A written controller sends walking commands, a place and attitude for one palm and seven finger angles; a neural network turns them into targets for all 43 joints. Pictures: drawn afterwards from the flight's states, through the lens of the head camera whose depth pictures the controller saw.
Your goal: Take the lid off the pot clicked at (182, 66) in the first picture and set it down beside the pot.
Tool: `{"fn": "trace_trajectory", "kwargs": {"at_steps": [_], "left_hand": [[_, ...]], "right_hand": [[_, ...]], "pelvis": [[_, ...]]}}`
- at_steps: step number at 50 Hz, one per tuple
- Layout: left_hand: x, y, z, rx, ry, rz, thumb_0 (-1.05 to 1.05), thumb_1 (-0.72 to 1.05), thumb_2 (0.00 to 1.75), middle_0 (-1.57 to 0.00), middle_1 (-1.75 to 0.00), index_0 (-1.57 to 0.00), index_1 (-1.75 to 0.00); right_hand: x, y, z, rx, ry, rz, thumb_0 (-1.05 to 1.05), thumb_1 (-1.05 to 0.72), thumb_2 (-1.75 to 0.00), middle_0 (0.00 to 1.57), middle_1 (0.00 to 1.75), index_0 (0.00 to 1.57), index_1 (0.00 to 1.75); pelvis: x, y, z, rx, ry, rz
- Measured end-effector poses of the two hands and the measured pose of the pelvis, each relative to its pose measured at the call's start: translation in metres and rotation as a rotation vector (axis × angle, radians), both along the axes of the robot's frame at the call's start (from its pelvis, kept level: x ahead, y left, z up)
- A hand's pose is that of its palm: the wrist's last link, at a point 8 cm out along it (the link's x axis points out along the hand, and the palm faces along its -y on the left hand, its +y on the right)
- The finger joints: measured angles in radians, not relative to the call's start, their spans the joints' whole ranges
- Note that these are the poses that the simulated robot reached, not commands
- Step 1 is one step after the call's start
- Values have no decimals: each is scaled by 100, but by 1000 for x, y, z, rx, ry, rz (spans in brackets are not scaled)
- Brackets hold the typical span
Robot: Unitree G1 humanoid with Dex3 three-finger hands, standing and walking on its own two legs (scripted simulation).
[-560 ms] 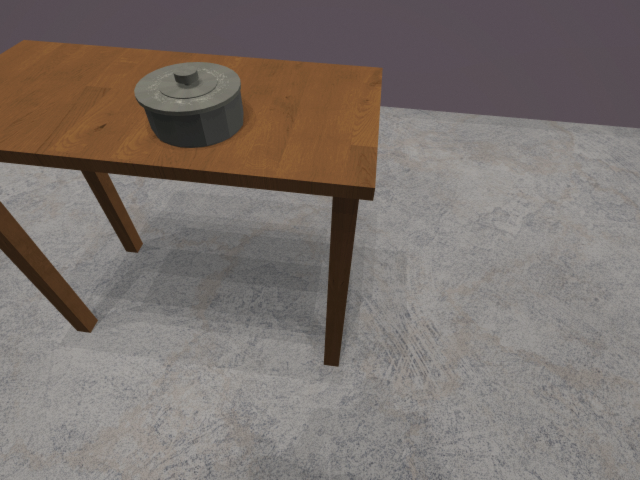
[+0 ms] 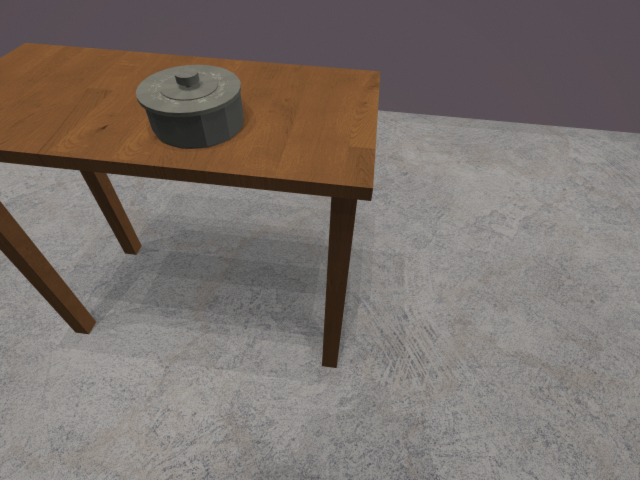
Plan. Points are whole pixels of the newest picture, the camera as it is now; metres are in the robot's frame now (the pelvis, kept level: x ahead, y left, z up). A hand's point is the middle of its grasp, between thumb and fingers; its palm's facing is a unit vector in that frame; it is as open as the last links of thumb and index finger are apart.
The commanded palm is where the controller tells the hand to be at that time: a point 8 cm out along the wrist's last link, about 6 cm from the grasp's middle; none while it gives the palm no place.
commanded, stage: look at it before walking up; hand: left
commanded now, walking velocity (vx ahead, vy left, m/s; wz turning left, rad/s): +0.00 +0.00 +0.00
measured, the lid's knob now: (187, 76) +0.76 +0.30 +0.13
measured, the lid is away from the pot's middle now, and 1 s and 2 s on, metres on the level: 0.00 0.00 0.00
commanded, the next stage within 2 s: take the last steps up to it in 0.10 s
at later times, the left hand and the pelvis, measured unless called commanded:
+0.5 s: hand out of the picture -0.01 +0.21 -0.18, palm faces +0.14 -0.97 -0.18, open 7.4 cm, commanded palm none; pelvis +0.03 +0.03 -0.01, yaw +3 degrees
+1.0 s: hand (161, 365) +0.32 +0.30 -0.17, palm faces -0.01 -0.98 -0.19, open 7.4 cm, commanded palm none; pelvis +0.21 +0.13 -0.01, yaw +0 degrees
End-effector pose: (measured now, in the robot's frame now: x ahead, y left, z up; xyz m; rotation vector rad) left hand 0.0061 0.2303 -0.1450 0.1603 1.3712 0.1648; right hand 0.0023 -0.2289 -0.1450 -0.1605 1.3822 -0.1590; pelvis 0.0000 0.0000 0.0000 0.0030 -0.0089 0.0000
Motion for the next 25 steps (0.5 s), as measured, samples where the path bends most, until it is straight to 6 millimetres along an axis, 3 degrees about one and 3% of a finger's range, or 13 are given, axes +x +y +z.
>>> {"fn": "trace_trajectory", "kwargs": {"at_steps": [14,19,22,25], "left_hand": [[-8,0,-1,-3,17,7,0,90,90,-20,-30,-20,-30],[-12,4,-6,-15,14,47,0,90,90,-20,-30,-20,-30],[-19,12,-8,-24,18,102,0,90,90,-20,-30,-21,-30],[-29,25,-9,-31,60,132,0,90,90,-20,-30,-21,-30]], "right_hand": [[-6,2,-1,0,13,0,0,-91,-89,20,30,20,30],[-6,2,-6,1,43,16,0,-91,-89,20,30,20,30],[2,6,-3,-12,70,38,0,-91,-89,20,30,20,30],[26,15,4,-28,48,51,0,-91,-89,20,30,20,30]], "pelvis": [[-2,1,-1,0,2,1],[8,7,-7,-16,7,19],[20,17,-7,-26,15,40],[34,33,-7,-22,20,45]]}}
